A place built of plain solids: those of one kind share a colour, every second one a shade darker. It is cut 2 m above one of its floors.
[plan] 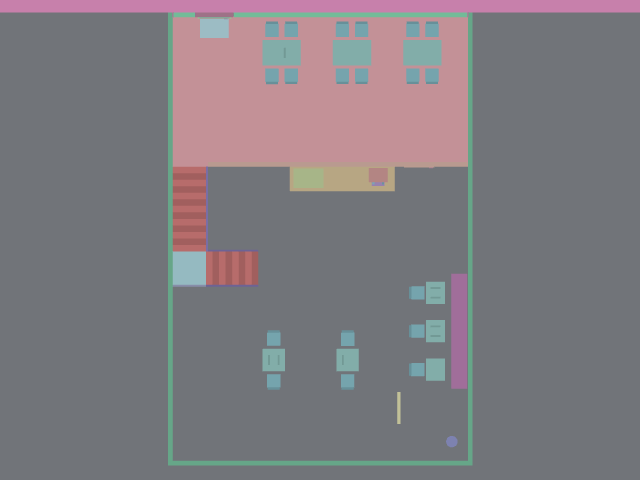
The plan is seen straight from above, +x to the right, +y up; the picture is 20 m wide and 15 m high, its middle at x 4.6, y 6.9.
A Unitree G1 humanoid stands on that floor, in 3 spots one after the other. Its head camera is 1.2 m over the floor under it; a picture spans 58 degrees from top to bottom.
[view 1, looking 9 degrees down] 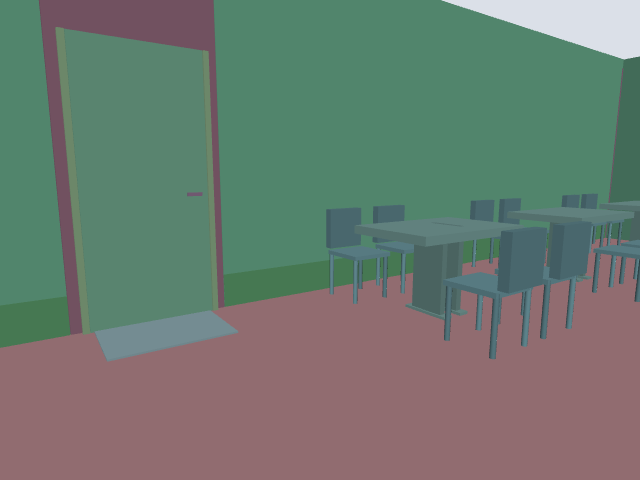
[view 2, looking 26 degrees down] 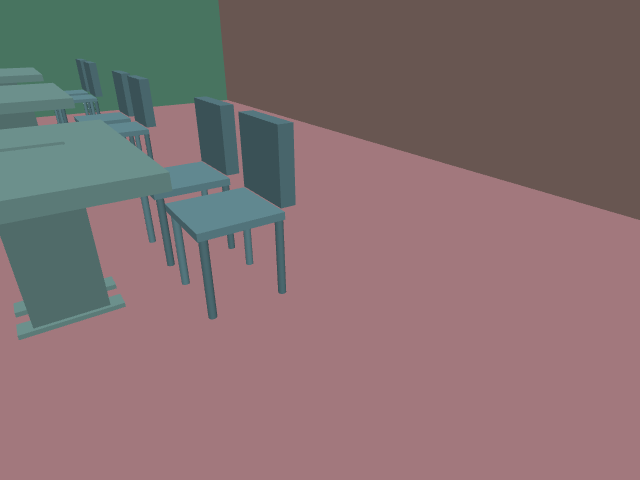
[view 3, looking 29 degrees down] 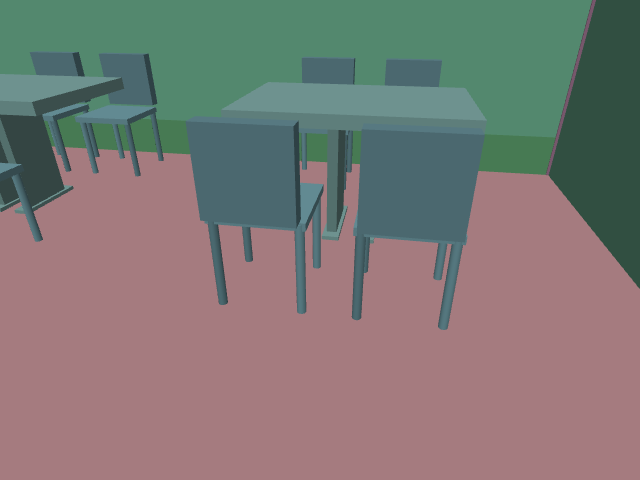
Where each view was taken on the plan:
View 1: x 0.52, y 10.29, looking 56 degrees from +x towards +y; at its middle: window_wall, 4.36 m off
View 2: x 1.30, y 12.76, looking -35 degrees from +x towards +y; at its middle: upper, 2.74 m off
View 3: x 8.02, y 10.39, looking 100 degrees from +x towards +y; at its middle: side_chair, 2.12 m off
